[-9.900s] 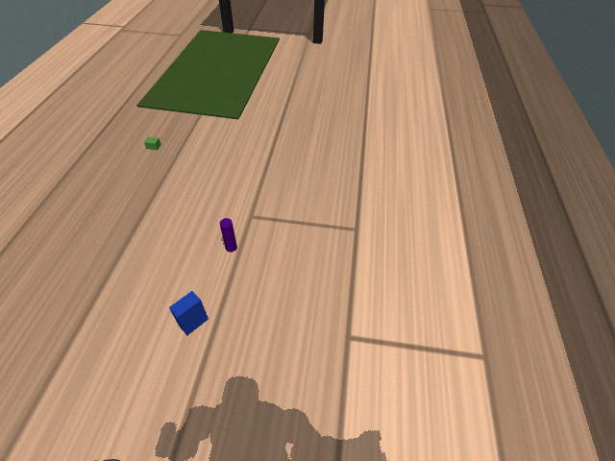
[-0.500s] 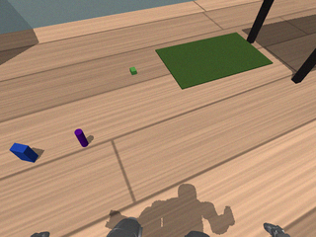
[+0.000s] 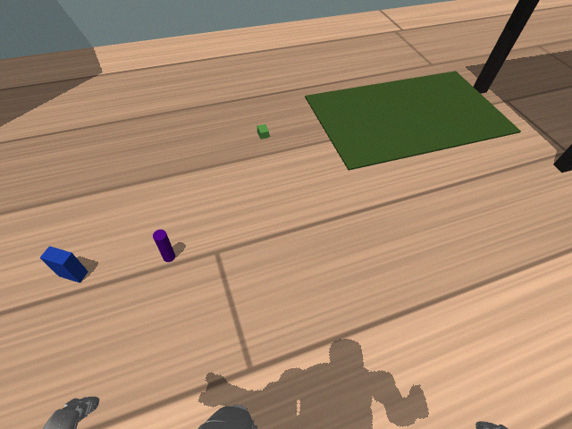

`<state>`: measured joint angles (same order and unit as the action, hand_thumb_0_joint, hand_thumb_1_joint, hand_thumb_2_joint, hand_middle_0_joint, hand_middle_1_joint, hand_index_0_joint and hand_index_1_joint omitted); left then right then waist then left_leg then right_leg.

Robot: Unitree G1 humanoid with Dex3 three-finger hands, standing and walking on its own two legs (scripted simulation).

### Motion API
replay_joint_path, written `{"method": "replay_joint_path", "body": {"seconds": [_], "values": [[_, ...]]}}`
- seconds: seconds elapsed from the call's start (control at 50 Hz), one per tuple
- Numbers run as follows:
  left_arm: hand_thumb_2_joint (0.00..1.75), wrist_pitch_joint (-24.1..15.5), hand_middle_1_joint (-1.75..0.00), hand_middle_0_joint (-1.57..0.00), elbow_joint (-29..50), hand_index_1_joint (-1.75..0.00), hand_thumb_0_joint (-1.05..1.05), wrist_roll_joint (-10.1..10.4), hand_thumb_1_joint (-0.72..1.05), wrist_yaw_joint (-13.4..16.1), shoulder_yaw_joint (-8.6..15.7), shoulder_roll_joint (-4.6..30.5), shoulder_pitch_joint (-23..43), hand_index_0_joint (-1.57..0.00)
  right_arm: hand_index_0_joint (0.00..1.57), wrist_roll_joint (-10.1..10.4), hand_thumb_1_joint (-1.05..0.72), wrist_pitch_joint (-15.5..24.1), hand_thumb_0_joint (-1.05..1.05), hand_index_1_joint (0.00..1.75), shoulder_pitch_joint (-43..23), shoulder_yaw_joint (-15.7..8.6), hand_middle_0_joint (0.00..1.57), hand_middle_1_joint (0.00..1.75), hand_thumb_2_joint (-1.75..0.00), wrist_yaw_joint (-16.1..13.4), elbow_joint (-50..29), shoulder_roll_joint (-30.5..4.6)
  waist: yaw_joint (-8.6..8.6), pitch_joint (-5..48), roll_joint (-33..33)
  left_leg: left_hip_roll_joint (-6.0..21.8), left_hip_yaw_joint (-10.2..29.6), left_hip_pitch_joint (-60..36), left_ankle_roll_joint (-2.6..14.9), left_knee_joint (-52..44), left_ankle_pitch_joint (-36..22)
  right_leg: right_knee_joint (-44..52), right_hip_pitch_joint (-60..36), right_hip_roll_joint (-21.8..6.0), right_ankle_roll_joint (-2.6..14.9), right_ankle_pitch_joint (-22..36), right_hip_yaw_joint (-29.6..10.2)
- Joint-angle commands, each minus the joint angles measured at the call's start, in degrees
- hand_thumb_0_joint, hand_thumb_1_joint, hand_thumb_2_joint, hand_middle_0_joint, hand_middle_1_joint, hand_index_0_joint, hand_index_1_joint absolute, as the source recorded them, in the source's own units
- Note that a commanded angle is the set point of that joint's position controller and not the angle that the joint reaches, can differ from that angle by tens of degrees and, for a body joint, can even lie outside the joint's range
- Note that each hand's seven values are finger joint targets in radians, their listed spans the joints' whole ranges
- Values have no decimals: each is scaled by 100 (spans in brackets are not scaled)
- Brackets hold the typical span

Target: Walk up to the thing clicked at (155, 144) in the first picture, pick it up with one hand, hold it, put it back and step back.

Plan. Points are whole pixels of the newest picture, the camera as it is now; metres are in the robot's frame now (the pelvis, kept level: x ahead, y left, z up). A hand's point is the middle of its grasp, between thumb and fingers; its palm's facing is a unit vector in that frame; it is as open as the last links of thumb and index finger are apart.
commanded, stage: walk up
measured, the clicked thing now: (263, 131) +1.51 +0.16 -0.74
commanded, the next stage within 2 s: stand in 0.84 s
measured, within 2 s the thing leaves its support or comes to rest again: neither
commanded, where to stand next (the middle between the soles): +0.06 -0.01 m, yaw -2 degrees
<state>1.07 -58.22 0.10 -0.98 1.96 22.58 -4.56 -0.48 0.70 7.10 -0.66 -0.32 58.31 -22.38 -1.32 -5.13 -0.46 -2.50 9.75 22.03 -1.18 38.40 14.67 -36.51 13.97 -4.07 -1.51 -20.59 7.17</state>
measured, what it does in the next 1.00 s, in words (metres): stands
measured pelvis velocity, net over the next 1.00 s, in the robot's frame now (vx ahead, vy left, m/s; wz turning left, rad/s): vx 0.02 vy -0.02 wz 0.00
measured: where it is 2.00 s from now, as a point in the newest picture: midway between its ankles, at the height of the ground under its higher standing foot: outside the picture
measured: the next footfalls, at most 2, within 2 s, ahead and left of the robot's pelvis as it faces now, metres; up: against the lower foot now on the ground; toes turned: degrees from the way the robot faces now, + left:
none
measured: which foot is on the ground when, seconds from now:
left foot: down 0.00-1.00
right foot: down 0.00-1.00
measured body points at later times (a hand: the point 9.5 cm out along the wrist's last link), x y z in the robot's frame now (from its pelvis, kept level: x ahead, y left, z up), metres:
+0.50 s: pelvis +0.01 -0.01 +0.01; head +0.04 +0.00 +0.45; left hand +0.09 +0.31 -0.13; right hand +0.12 -0.31 -0.11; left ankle +0.07 +0.13 -0.72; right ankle -0.01 -0.14 -0.72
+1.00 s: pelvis +0.02 -0.02 +0.01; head +0.05 -0.01 +0.46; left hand +0.10 +0.29 -0.12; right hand +0.13 -0.32 -0.11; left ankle +0.07 +0.13 -0.72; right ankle -0.01 -0.14 -0.72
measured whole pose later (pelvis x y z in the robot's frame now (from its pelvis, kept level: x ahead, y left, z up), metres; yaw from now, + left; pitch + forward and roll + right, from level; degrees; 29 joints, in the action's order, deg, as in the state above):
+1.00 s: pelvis +0.02 -0.02 +0.01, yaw +0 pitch -2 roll -1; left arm 1.2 -62.3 -0.1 -0.6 2.2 20.9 -5.6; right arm -1.1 -0.1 4.9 0.0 0.0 60.8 -20.0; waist -2.0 -4.4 -0.1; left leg -1.0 10.1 15.4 -2.7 30.0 12.9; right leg -28.4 7.6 -2.7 -0.5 -18.8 7.6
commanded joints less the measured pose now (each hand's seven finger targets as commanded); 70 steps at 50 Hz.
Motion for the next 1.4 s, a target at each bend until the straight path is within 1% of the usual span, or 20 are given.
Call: {"method": "replay_joint_path", "body": {"seconds": [0.0, 0.1, 0.16, 0.3, 0.44, 0.52, 0.58, 0.62, 0.7, 0.74, 0.8, 0.82, 0.84, 0.86, 0.92, 0.98, 1.1, 1.18, 1.3, 1.38], "values": [[90, -116, -30, -20, 356, -30, 0, -30, 90, 99, 293, 1345, 329, -20, 20, 35, -90, 117, 0, 30, -127, -300, 20, 30, -90, -109, -292, -1342, 45, 742, 84, 343, 315, -64, 537, -464, -1282, 866, -449, -562, 573, 367, -756], [90, -68, -30, -20, 334, -30, 0, -17, 90, 79, 281, 1228, 431, -20, 20, 0, -90, 98, 0, 30, -205, -296, 20, 30, -90, -94, -286, -1380, 27, 588, -82, 466, 746, 67, 632, -929, -502, 808, -357, -359, 479, -292, -657], [90, -73, -30, -20, 242, -30, 0, -15, 90, 74, 288, 1177, 348, -20, 20, -12, -90, 99, 0, 30, -277, -277, 20, 30, -90, -94, -283, -1361, -18, 676, -233, 526, 947, 121, 651, -1093, -495, 830, -558, -255, 444, -332, -630], [90, -85, -30, -20, 206, -30, 0, -28, 90, 78, 309, 1196, 287, -20, 20, 4, -90, 102, 0, 30, -286, -254, 20, 30, -90, -113, -264, -1306, -11, 906, -243, 456, 683, -151, 592, -846, -1405, 930, -777, -336, 459, 304, -576], [90, -56, -30, -20, 207, -30, 0, -44, 90, 78, 346, 1204, 303, -20, 20, 20, -90, 74, 0, 30, -330, -274, 20, 30, -90, -120, -284, -1306, 2, 823, -122, 435, 662, -174, 579, -830, -1299, 945, -688, -375, 466, 203, -567], [90, -73, -30, -20, 275, -30, 0, -68, 90, 92, 390, 1268, 397, -20, 20, 34, -90, 65, 0, 30, -152, -302, 20, 30, -90, -122, -214, -1275, 66, 782, 169, 266, 173, -238, 463, -452, -1718, 1050, -698, -653, 610, 465, -618], [90, -57, -30, -20, 331, -30, 0, -70, 90, 98, 415, 1287, 452, -20, 20, 42, -90, 52, 0, 30, -158, -300, 20, 30, -90, -112, -231, -1255, 68, 717, 272, 216, 57, -287, 436, -308, -1821, 988, -617, -690, 620, 581, -552], [90, -23, -30, -20, 379, -30, 0, -70, 90, 94, 425, 1270, 494, -20, 20, 29, -90, 46, 0, 30, -116, -321, 20, 30, -90, -112, -236, -1318, 73, 745, 248, 240, 164, -320, 503, -394, -1716, 770, -591, -616, 588, 548, -506], [90, 28, -30, -20, 313, -30, 0, -20, 90, 86, 400, 1122, 328, -20, 20, -17, -90, 57, 0, 30, -310, -301, 20, 30, -90, -122, -327, -1389, -42, 715, -197, 553, 1163, -69, 745, -1030, -1186, 447, -666, -141, 390, 33, -493], [90, 26, -30, -20, 277, -30, 0, -8, 90, 79, 386, 1077, 283, -20, 20, -32, -90, 55, 0, 30, -326, -284, 20, 30, -90, -134, -333, -1419, -57, 752, -326, 568, 1324, 89, 774, -1195, -895, 512, -850, -54, 388, -171, -583], [90, -9, -30, -20, 261, -30, 0, -38, 90, 84, 398, 1119, 159, -20, 20, -29, -90, 58, 0, 30, -352, -258, 20, 30, -90, -144, -325, -1287, -101, 789, -307, 443, 856, 21, 601, -979, -1312, 870, -995, -263, 497, 90, -627], [90, -39, -30, -20, 14, -30, 0, -44, 90, 103, 286, 941, -90, -20, 20, -86, -90, 58, 0, 30, -529, -191, 20, 30, -90, -89, -224, -1021, -201, 972, -283, 658, 645, -350, 482, -1154, -1178, 1202, -918, -362, 451, 26, -722], [90, -78, -30, -20, -7, -30, 0, -56, 90, 108, 299, 1049, -5, -20, 20, -74, -90, 65, 0, 30, -516, -182, 20, 30, -90, -66, -233, -972, -129, 1012, -160, 608, 483, -615, 388, -1060, -1591, 1309, -884, -434, 443, 307, -703], [90, -99, -30, -20, 39, -30, 0, -67, 90, 119, 275, 1059, 152, -20, 20, -74, -90, 62, 0, 30, -358, -205, 20, 30, -90, -58, -177, -1038, -10, 933, -173, 605, 353, -603, 356, -1098, -1827, 1319, -975, -418, 430, 514, -635], [90, -130, -30, -20, -18, -30, 0, -39, 90, 136, 239, 1085, 144, -20, 20, -45, -90, 54, 0, 30, -485, -191, 20, 30, -90, -58, -107, -1076, -26, 809, -312, 669, 325, -869, 336, -1242, -2168, 1403, -889, -373, 363, 938, -563], [90, -176, -30, -20, -134, -30, 0, -36, 90, 154, 248, 1157, 120, -20, 20, 1, -90, 39, 0, 30, -475, -174, 20, 30, -90, -56, -64, -1017, 31, 944, 59, 668, 148, -1159, 311, -1194, -2513, 1463, -1026, -430, 316, 1695, -519], [90, -190, -30, -20, -221, -30, 0, -54, 90, 161, 204, 1103, 203, -20, 20, 43, -90, -25, 0, 30, -582, -138, 20, 30, -90, -48, 19, -926, 70, 635, 277, 606, -35, -1261, 190, -1412, -1862, 1898, -841, -474, 283, 1379, -587], [90, -202, -30, -20, -265, -30, 0, -47, 90, 174, 194, 1040, 109, -20, 20, 16, -90, -7, 0, 30, -612, -131, 20, 30, -90, -45, 85, -963, 0, 721, 117, 693, -6, -1281, 183, -1468, -2166, 1836, -1052, -426, 228, 1707, -518], [90, -178, -30, -20, -261, -30, 0, -83, 90, 156, 193, 1070, 192, -20, 20, 12, -90, -19, 0, 30, -617, -114, 20, 30, -90, -39, 137, -945, 19, 472, 79, 673, -32, -1124, 141, -1717, -1468, 2131, -876, -453, 278, 673, -641], [90, -186, -30, -20, -267, -30, 0, -68, 90, 143, 174, 1036, 125, -20, 20, 1, -90, 33, 0, 30, -577, -99, 20, 30, -90, -33, 181, -972, -24, 554, -19, 769, 46, -1154, 159, -1804, -1801, 2022, -1022, -399, 257, 979, -601]]}}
